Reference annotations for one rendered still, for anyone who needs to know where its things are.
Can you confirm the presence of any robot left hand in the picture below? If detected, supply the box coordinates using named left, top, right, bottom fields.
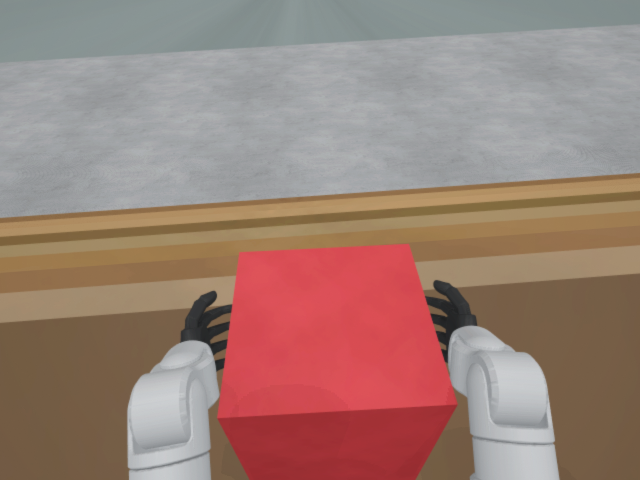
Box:
left=180, top=291, right=232, bottom=372

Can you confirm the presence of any robot right hand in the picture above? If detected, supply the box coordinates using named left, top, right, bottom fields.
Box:
left=425, top=280, right=477, bottom=363

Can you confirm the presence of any robot left forearm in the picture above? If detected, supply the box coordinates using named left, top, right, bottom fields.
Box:
left=127, top=340, right=220, bottom=480

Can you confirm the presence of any robot right forearm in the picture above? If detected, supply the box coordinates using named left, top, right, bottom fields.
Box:
left=448, top=326, right=560, bottom=480

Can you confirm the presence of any carton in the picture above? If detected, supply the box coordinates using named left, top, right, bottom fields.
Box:
left=217, top=244, right=458, bottom=480

